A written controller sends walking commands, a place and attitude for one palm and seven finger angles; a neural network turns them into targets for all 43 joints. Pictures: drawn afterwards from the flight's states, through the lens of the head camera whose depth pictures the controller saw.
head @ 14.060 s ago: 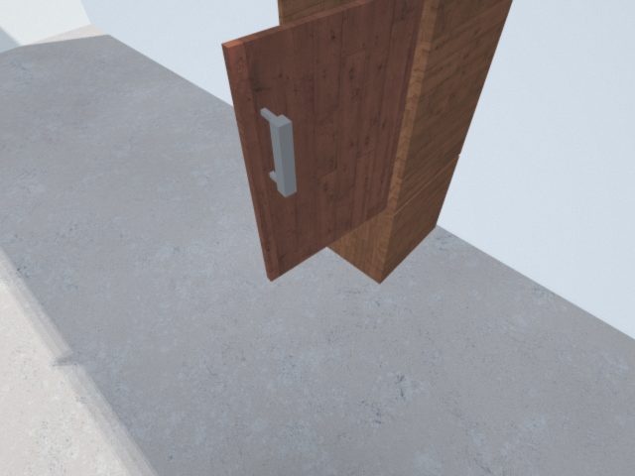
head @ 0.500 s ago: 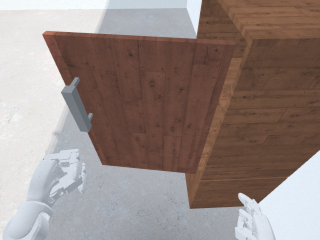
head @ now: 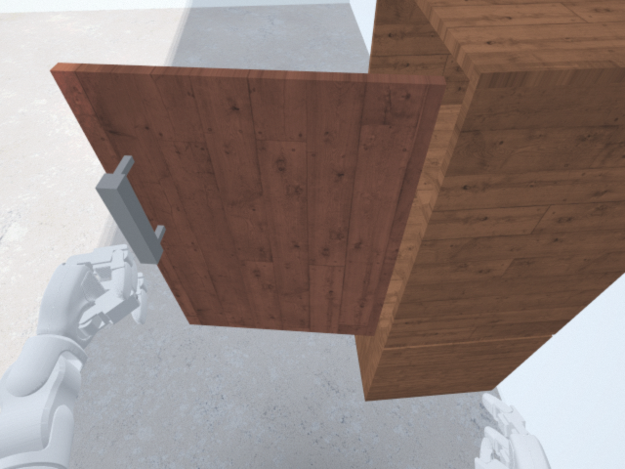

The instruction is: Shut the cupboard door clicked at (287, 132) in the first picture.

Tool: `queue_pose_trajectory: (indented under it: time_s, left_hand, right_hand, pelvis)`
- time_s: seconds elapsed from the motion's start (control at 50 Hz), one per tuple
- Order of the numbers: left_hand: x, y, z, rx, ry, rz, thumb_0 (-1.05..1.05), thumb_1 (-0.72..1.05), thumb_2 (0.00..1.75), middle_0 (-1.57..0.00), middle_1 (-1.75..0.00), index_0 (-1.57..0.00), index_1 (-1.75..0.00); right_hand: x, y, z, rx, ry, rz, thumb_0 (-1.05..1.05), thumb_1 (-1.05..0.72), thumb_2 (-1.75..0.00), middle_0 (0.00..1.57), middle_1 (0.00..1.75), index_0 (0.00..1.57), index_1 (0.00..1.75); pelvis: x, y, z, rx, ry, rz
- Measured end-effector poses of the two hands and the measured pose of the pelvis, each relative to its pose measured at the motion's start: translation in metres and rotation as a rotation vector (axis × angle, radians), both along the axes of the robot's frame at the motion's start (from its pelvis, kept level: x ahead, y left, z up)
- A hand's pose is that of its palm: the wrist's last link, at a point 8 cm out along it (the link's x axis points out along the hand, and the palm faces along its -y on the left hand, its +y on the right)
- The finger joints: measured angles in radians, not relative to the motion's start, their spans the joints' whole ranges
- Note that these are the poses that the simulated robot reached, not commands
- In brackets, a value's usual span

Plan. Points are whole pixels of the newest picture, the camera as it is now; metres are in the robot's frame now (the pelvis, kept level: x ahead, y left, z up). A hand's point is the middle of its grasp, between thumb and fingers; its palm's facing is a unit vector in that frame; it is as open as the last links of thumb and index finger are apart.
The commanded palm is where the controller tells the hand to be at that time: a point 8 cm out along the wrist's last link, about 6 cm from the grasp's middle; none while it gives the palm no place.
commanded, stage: bring the fist close to the handle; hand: left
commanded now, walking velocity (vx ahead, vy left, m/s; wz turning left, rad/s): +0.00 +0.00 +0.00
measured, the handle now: (139, 211) +0.42 +0.27 +0.09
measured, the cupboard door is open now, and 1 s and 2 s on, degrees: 81 81 66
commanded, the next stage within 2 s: push the door shut along its arc in 0.80 s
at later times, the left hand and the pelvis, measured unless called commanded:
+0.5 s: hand (139, 263) +0.33 +0.23 +0.10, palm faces -0.01 -1.00 -0.02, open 3.1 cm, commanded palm +0.30 +0.28 +0.10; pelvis +0.00 +0.02 +0.00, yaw +0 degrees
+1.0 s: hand (145, 267) +0.33 +0.23 +0.10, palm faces -0.01 -1.00 -0.05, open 3.1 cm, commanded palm +0.31 +0.28 +0.10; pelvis -0.01 +0.01 +0.00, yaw +1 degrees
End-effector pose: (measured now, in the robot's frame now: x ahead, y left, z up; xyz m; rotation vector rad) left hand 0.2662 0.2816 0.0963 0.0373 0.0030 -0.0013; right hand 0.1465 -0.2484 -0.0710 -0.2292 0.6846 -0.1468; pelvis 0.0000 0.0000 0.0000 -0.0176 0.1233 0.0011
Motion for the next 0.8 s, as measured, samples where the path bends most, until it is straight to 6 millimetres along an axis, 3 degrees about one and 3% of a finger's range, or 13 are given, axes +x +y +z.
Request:
queue_pose_trajectory:
  time_s: [0.14, 0.26, 0.44, 0.8]
  left_hand:
    - [0.005, 0.001, -0.004, -0.007, -0.008, 0.000, 0.01, 0.90, 0.90, -1.30, -1.50, -1.30, -1.50]
    - [0.026, 0.006, 0.005, -0.005, -0.054, -0.002, 0.01, 0.90, 0.90, -1.30, -1.50, -1.30, -1.50]
    - [0.044, 0.006, 0.001, -0.019, 0.002, -0.023, 0.01, 0.90, 0.90, -1.30, -1.50, -1.30, -1.50]
    - [0.035, -0.003, 0.003, 0.001, -0.035, -0.008, 0.01, 0.90, 0.90, -1.30, -1.50, -1.30, -1.50]
  right_hand:
    - [0.001, 0.013, -0.002, -0.003, 0.019, 0.016, 0.01, -0.90, -0.89, 0.20, 0.30, 0.20, 0.30]
    - [0.003, 0.024, -0.004, 0.002, 0.032, 0.028, 0.01, -0.90, -0.89, 0.20, 0.30, 0.20, 0.30]
    - [-0.004, 0.029, -0.005, 0.014, 0.054, 0.007, 0.01, -0.90, -0.89, 0.21, 0.30, 0.20, 0.30]
    - [-0.013, 0.024, -0.006, 0.007, 0.086, -0.001, 0.01, -0.90, -0.89, 0.20, 0.30, 0.20, 0.30]
  pelvis:
    - [0.000, 0.008, 0.000, -0.006, 0.000, 0.008]
    - [-0.002, 0.013, 0.000, -0.011, 0.003, 0.017]
    - [0.000, 0.021, 0.002, -0.010, 0.009, 0.006]
    - [-0.005, 0.019, 0.003, -0.009, -0.007, 0.009]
